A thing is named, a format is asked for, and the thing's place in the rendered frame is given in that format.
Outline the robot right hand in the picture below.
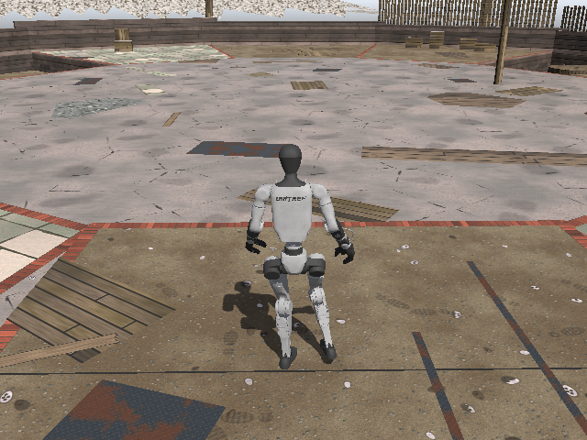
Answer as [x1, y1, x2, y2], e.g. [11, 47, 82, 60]
[335, 242, 355, 264]

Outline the right robot forearm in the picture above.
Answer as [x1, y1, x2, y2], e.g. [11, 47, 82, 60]
[331, 218, 351, 249]

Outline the humanoid robot head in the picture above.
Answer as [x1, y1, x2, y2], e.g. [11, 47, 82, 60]
[275, 144, 306, 187]

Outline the robot right upper arm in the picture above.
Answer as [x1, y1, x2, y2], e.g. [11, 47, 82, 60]
[310, 183, 339, 234]

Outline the robot left hand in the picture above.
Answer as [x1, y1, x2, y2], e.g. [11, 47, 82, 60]
[245, 239, 267, 254]

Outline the robot left upper arm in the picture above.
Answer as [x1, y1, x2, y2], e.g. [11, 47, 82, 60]
[249, 184, 272, 233]

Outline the left robot shin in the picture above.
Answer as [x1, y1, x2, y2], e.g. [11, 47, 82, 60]
[275, 300, 292, 358]

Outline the left robot forearm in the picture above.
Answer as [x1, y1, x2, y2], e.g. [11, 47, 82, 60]
[247, 219, 259, 244]

